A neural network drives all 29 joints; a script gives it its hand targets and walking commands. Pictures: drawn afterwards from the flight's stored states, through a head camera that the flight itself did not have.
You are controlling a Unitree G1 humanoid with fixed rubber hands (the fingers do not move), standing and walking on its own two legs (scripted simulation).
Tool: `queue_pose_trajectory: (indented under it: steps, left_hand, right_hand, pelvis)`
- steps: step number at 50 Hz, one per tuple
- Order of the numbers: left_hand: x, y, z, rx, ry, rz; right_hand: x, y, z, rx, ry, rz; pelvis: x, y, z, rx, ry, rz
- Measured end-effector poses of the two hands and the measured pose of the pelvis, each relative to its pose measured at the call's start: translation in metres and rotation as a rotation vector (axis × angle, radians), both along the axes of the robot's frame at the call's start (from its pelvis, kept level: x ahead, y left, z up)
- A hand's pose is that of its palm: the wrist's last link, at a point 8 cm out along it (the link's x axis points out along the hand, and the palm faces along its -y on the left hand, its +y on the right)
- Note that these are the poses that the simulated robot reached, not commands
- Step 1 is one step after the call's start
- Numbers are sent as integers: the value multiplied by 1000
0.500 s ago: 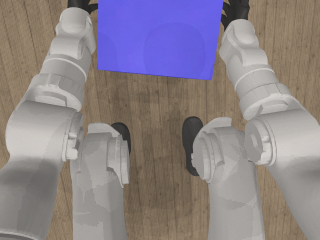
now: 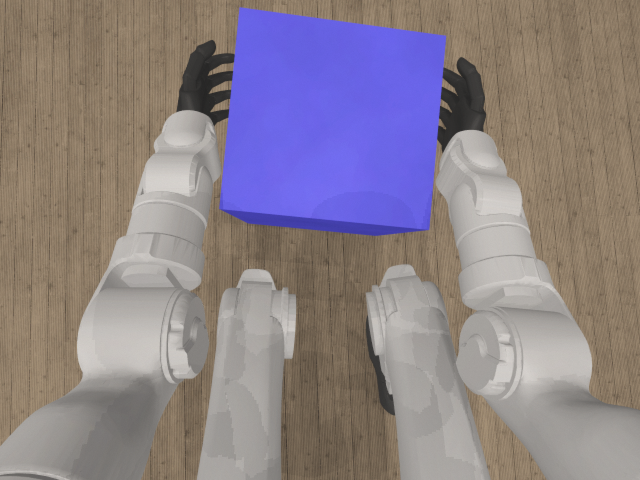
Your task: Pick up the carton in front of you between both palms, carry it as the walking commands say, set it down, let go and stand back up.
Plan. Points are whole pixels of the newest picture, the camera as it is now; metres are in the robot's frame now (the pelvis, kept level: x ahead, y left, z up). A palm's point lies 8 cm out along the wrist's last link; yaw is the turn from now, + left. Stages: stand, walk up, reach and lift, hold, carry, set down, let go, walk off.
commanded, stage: reach and lift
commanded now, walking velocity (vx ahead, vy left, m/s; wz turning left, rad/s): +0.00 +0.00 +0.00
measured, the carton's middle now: (324, 150) +0.49 +0.01 -0.15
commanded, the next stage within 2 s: none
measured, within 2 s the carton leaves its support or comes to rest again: neither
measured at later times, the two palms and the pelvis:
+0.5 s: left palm (142, 76) +0.47 +0.15 +0.07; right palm (551, 88) +0.46 -0.15 +0.08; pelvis +0.03 +0.00 +0.13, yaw +1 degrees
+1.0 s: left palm out of the picture +0.43 +0.15 +0.24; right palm out of the picture +0.43 -0.15 +0.24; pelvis +0.08 +0.00 +0.28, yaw +2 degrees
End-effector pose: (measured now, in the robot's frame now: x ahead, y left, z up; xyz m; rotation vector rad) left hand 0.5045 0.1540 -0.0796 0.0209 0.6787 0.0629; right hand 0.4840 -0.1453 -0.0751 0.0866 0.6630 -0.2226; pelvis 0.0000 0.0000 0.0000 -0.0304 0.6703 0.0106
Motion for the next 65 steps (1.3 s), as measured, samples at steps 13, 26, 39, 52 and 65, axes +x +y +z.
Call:
queue_pose_trajectory:
  steps: [13, 26, 39, 52, 65]
  left_hand:
    - [-17, -1, 85, 6, 8, 23]
    - [-37, -1, 160, -9, 6, 52]
    - [-60, 0, 249, -17, 16, 77]
    - [-81, 0, 329, -17, 11, 91]
    - [-100, 0, 407, -13, 1, 108]
  right_hand:
    - [-10, -1, 86, -22, 8, 30]
    - [-24, -2, 162, -10, 5, 37]
    - [-41, -1, 251, -9, 14, 55]
    - [-58, -1, 331, -14, 9, 73]
    - [-72, -1, 409, -22, 0, 96]
  pelvis:
    - [5, -2, 73, 10, 52, 9]
    - [29, -5, 137, 17, -2, 11]
    - [56, -5, 216, 23, -132, 14]
    - [85, -3, 288, 29, -289, 17]
    - [110, -3, 343, 36, -500, 17]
